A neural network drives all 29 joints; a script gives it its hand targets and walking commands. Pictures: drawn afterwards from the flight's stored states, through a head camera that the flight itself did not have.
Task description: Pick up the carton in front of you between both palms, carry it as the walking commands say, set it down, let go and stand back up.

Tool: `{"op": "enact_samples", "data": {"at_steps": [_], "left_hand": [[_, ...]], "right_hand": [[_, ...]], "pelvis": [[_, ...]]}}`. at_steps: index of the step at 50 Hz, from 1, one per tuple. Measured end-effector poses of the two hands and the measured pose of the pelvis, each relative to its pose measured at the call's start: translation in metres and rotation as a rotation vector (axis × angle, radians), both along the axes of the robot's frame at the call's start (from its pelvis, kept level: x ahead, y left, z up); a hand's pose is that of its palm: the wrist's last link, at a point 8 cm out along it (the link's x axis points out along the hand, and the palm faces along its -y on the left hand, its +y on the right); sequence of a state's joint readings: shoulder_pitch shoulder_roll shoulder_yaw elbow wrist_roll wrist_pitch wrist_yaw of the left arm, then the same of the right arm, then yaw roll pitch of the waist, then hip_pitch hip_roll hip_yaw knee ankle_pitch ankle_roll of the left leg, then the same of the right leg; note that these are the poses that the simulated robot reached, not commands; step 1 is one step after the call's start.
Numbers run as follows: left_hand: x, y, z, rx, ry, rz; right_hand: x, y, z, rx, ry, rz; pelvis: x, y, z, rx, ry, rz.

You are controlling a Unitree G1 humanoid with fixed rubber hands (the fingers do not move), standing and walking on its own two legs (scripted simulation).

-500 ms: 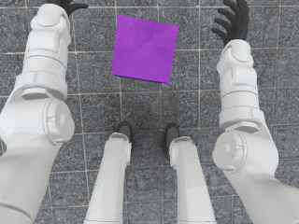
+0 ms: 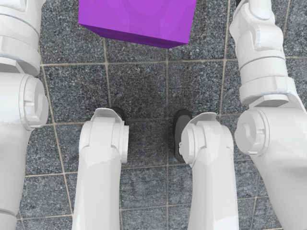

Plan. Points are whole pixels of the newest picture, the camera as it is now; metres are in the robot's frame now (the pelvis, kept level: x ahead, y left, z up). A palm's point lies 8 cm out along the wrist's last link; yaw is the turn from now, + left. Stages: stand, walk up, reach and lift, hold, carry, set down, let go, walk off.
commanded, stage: reach and lift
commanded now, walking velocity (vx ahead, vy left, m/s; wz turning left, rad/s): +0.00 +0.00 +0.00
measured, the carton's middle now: out of the picture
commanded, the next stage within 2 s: none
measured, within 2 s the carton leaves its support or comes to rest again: leaves its support in 1.08 s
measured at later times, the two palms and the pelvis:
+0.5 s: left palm out of the picture +0.57 +0.24 -0.22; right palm out of the picture +0.56 -0.11 -0.22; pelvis +0.00 +0.00 -0.05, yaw +0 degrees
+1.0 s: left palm out of the picture +0.56 +0.22 -0.22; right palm out of the picture +0.56 -0.09 -0.22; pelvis +0.00 +0.00 -0.06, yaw +0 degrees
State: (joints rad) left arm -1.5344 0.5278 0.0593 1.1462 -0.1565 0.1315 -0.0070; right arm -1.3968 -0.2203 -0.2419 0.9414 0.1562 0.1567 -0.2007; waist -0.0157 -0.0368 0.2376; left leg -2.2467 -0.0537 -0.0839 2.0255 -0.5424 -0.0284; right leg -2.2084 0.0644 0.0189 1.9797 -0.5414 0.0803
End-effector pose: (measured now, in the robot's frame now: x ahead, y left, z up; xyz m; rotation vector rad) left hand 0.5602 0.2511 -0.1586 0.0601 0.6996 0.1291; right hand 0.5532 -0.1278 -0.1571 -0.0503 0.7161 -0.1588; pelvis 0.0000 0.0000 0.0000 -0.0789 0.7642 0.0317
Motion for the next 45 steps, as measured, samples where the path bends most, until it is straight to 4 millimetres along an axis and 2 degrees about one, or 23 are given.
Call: {"op": "enact_samples", "data": {"at_steps": [9, 14, 21, 29, 33, 37, 45], "left_hand": [[-0.002, -0.008, -0.056, 0.002, 0.051, -0.014], [0.003, -0.011, -0.071, 0.001, 0.039, -0.009], [0.008, -0.010, -0.068, 0.002, 0.010, 0.001], [0.002, -0.015, -0.062, -0.011, 0.020, -0.007], [0.001, -0.022, -0.061, -0.017, 0.023, -0.028], [0.003, -0.033, -0.061, -0.021, 0.024, -0.038], [0.005, -0.033, -0.059, -0.026, 0.052, -0.066]], "right_hand": [[-0.002, 0.005, -0.053, 0.020, 0.041, 0.012], [0.002, 0.002, -0.070, 0.012, 0.032, 0.018], [0.011, 0.012, -0.069, 0.017, 0.004, 0.041], [0.006, 0.019, -0.063, 0.025, 0.018, 0.043], [0.004, 0.024, -0.061, 0.034, 0.016, 0.054], [0.003, 0.039, -0.062, 0.056, 0.015, 0.064], [0.006, 0.037, -0.062, 0.073, 0.021, 0.045]], "pelvis": [[-0.006, 0.005, -0.031, 0.002, -0.099, -0.014], [-0.002, 0.007, -0.042, 0.008, -0.133, -0.016], [0.004, 0.005, -0.050, 0.013, -0.149, -0.019], [0.001, 0.001, -0.049, 0.013, -0.148, -0.012], [-0.002, 0.001, -0.046, 0.012, -0.154, -0.011], [-0.005, 0.001, -0.044, 0.011, -0.167, -0.010], [-0.004, 0.003, -0.051, 0.012, -0.183, -0.017]]}}
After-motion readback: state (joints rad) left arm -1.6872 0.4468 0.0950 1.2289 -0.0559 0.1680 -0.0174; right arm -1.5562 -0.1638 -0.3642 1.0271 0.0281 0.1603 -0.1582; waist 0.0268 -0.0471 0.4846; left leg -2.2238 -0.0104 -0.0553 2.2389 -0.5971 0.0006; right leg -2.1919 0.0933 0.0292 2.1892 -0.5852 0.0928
